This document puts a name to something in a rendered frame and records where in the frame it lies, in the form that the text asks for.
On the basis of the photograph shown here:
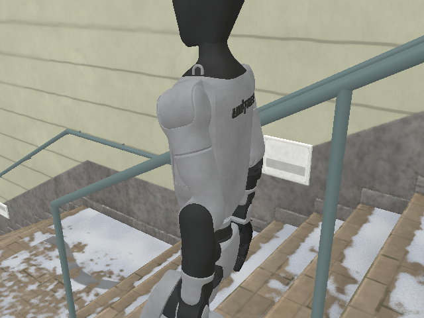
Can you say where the stairs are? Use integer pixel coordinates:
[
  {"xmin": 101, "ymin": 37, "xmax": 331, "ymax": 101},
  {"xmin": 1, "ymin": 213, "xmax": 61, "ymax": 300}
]
[
  {"xmin": 0, "ymin": 210, "xmax": 70, "ymax": 243},
  {"xmin": 68, "ymin": 193, "xmax": 424, "ymax": 318}
]

